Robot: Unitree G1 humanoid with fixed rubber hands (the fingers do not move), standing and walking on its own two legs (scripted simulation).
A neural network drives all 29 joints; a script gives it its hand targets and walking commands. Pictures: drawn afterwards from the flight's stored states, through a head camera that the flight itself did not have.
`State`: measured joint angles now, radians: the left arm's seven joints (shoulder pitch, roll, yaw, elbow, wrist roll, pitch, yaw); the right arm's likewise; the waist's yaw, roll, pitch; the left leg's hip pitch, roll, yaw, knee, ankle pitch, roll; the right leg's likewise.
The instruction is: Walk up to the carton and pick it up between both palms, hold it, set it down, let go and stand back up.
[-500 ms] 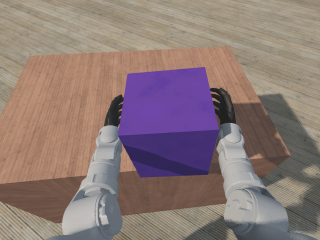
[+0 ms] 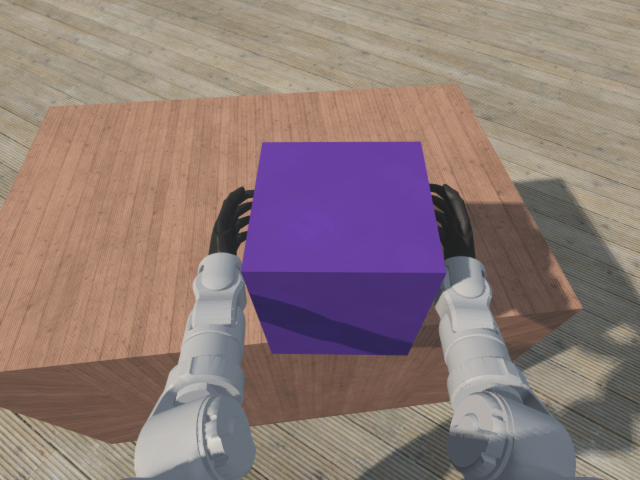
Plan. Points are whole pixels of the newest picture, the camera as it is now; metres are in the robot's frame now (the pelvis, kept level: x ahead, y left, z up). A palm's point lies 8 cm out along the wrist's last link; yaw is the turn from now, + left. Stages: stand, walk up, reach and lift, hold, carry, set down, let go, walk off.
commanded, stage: set down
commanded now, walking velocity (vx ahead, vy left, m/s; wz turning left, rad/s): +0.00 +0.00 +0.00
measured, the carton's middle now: (340, 256) +0.40 +0.02 +0.00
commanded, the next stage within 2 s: none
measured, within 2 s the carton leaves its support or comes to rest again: neither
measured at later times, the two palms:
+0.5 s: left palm (230, 247) +0.38 +0.17 +0.04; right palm (456, 252) +0.39 -0.13 +0.05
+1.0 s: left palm (212, 246) +0.40 +0.20 +0.02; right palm (446, 246) +0.42 -0.13 +0.03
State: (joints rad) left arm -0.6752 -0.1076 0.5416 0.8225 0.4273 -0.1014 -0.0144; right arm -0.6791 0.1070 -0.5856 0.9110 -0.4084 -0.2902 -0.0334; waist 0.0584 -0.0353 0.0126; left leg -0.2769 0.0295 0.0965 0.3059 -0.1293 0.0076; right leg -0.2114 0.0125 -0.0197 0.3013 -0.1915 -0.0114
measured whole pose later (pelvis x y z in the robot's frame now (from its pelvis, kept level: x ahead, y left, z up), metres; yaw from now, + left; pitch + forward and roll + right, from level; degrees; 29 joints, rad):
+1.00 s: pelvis -0.01 +0.01 -0.02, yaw -2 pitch +18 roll -2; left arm -0.81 0.11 0.28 1.27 0.06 -0.33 0.12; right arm -0.83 -0.10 -0.10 1.27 0.09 -0.31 -0.12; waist 0.07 -0.01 -0.20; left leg -0.64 0.07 0.10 0.53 -0.20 0.01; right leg -0.55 0.04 -0.01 0.46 -0.22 -0.01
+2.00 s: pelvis -0.03 -0.01 -0.01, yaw +2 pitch +9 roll -1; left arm -0.99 0.37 -0.01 0.98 -0.25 0.24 0.05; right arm -1.03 -0.31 0.07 1.08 0.44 0.16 -0.10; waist 0.01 -0.02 -0.13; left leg -0.45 0.06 0.05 0.41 -0.12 -0.01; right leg -0.36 0.04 -0.06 0.38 -0.18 -0.03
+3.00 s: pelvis -0.02 -0.01 +0.00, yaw +1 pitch -2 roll +0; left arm -0.10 0.21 0.09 0.34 -0.16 0.10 0.01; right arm -0.12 -0.15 -0.01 0.40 0.23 0.00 -0.07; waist 0.04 -0.02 0.00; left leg -0.17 0.03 0.07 0.35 -0.15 0.00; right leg -0.10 0.02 -0.04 0.34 -0.22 -0.02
